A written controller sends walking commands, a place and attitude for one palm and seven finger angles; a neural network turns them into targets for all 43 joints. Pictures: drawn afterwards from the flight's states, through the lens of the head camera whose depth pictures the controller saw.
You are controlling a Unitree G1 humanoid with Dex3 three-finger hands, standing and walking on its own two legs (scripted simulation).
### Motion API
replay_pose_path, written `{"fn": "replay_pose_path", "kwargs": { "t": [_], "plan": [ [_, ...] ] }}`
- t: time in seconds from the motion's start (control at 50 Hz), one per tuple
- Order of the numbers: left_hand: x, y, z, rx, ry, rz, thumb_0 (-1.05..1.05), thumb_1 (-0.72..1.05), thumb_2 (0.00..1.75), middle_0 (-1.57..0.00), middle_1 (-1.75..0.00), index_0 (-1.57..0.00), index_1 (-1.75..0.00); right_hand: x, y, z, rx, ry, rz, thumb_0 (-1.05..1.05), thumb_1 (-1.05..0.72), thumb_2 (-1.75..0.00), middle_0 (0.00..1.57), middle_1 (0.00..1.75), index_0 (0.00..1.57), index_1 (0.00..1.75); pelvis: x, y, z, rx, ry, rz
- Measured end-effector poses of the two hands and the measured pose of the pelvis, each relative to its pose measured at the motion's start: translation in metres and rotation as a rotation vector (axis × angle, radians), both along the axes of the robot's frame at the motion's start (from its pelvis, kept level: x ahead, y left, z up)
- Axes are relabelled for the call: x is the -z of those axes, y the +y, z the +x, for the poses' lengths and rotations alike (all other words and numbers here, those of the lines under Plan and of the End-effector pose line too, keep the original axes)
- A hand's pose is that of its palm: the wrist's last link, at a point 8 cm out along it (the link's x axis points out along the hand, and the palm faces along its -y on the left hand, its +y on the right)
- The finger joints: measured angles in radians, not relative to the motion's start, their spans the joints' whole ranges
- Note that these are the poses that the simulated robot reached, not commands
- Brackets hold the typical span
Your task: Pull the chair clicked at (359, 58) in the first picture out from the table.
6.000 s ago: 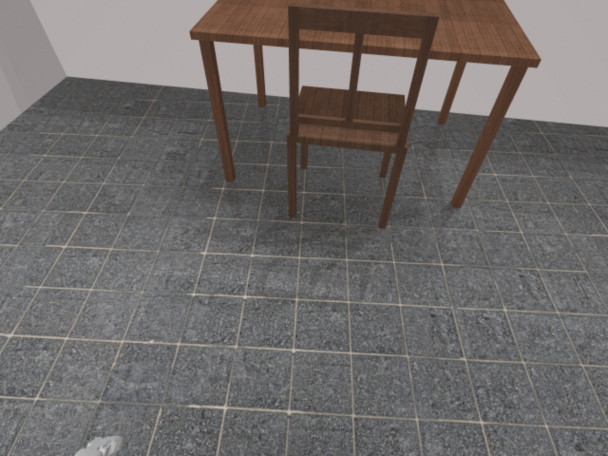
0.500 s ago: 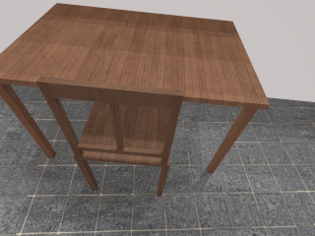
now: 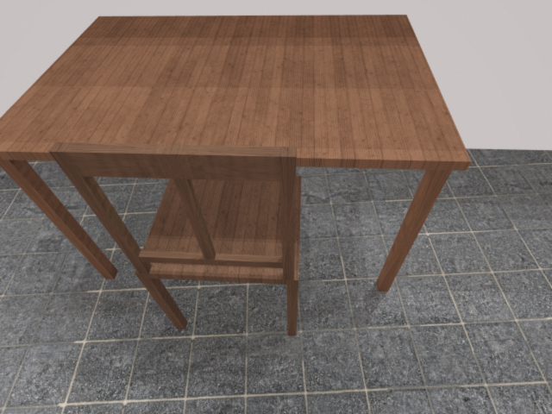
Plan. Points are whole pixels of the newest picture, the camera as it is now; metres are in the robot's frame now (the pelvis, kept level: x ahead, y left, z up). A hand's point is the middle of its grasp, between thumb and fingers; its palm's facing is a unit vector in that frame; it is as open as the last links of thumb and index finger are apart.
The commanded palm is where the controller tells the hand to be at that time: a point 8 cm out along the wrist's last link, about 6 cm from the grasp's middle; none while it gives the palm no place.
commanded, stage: come to a stop and stand still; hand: left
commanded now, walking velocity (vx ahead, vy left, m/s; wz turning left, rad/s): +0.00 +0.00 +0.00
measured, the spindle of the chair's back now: (197, 221) +0.49 +0.22 -0.10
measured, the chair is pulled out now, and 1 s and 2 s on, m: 0.00 0.00 0.00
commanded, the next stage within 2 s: look again from close up in 0.66 s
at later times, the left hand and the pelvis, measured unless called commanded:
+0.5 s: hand out of the picture -0.08 +0.18 -0.17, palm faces +0.04 -0.98 -0.18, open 7.4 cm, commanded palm none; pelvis -0.05 +0.02 +0.00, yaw -1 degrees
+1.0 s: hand out of the picture -0.02 +0.21 -0.18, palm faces +0.02 -0.98 -0.21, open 7.4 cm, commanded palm none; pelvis -0.04 +0.04 -0.01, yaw +0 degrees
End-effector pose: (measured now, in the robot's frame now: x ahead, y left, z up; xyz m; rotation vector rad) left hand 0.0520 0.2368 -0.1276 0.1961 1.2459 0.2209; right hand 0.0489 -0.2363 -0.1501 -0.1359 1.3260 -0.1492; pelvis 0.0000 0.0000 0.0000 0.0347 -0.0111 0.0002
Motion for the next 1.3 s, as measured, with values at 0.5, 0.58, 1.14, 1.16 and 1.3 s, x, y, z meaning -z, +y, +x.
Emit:
{"fn": "replay_pose_path", "kwargs": {
  "t": [0.5, 0.58, 1.14, 1.16, 1.3],
  "plan": [
    [0.015, -0.005, -0.137, -0.035, 0.245, -0.105, 0.0, 0.91, 0.89, -0.2, -0.3, -0.2, -0.3, -0.003, 0.041, -0.095, 0.014, 0.066, 0.016, 0.01, -0.92, -0.89, 0.2, 0.3, 0.2, 0.3, -0.003, 0.022, -0.045, 0.012, -0.017, -0.025],
    [0.017, -0.011, -0.138, -0.039, 0.237, -0.117, 0.0, 0.91, 0.89, -0.2, -0.3, -0.2, -0.3, -0.003, 0.044, -0.111, 0.016, 0.105, 0.024, 0.01, -0.91, -0.89, 0.2, 0.3, 0.2, 0.3, -0.003, 0.02, -0.048, 0.008, -0.012, -0.026],
    [0.013, 0.034, -0.06, 0.023, 0.039, -0.044, 0.0, 0.91, 0.89, -0.2, -0.3, -0.2, -0.3, 0.003, 0.063, -0.081, -0.019, 0.021, 0.027, 0.02, -0.92, -0.89, 0.2, 0.3, 0.2, 0.3, 0.004, 0.042, -0.029, 0.001, -0.013, -0.032],
    [0.013, 0.035, -0.058, 0.024, 0.04, -0.044, 0.0, 0.91, 0.89, -0.2, -0.3, -0.2, -0.3, 0.002, 0.063, -0.078, -0.02, 0.018, 0.024, 0.02, -0.92, -0.89, 0.2, 0.3, 0.2, 0.3, 0.004, 0.043, -0.029, 0.002, -0.013, -0.031],
    [0.015, 0.033, -0.059, 0.024, 0.073, -0.059, 0.0, 0.91, 0.89, -0.2, -0.3, -0.2, -0.3, -0.002, 0.059, -0.065, -0.025, 0.012, 0.006, 0.01, -0.91, -0.89, 0.2, 0.3, 0.2, 0.3, 0.002, 0.044, -0.023, 0.006, -0.011, -0.029]
  ]
}}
